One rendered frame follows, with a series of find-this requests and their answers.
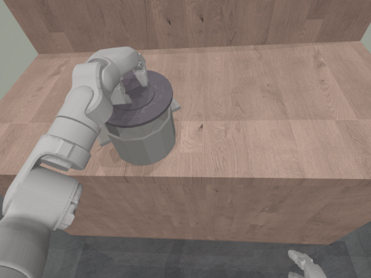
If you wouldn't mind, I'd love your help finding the pot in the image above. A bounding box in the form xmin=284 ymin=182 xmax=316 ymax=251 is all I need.
xmin=97 ymin=98 xmax=181 ymax=166

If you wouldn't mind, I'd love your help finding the knob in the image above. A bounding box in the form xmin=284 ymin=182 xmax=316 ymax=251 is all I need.
xmin=121 ymin=75 xmax=143 ymax=98

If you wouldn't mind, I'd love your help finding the robot left hand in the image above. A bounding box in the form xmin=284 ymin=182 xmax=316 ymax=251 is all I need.
xmin=89 ymin=46 xmax=148 ymax=105

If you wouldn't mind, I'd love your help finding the robot right hand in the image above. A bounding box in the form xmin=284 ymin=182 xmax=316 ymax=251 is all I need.
xmin=288 ymin=250 xmax=327 ymax=278

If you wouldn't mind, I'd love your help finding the left robot upper arm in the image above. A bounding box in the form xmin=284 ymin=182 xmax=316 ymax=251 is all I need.
xmin=0 ymin=164 xmax=83 ymax=278

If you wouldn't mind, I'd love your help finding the lid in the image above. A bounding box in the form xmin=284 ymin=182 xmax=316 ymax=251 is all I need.
xmin=106 ymin=70 xmax=173 ymax=128

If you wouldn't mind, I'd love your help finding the table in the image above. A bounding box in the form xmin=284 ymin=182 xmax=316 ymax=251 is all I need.
xmin=0 ymin=0 xmax=371 ymax=245

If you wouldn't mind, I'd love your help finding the left robot forearm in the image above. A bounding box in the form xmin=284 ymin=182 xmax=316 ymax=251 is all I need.
xmin=2 ymin=56 xmax=121 ymax=216

